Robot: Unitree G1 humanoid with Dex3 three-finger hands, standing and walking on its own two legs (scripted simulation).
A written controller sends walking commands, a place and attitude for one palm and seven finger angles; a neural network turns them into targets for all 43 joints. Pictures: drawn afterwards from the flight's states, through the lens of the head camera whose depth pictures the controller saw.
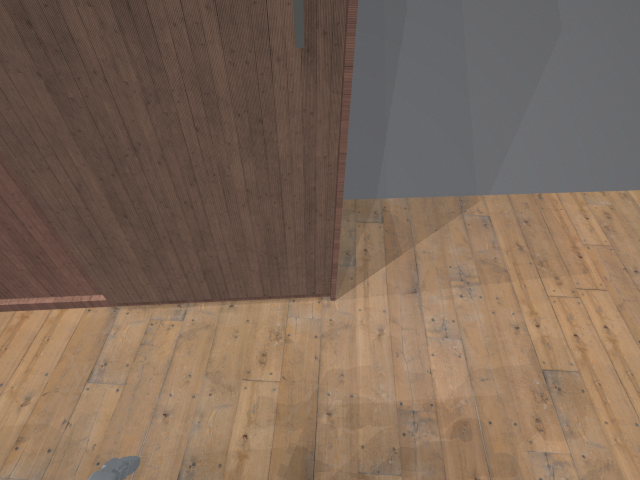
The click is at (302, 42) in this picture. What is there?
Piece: wardrobe's sliding door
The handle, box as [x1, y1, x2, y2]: [294, 0, 303, 47]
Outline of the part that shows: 294,0 295,47 303,47 303,0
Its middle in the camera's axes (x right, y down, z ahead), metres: -0.04 -0.44 +0.67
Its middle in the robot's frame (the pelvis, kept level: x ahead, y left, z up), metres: +0.83 +0.10 +0.28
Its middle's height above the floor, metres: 1.05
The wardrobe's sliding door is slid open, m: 0.00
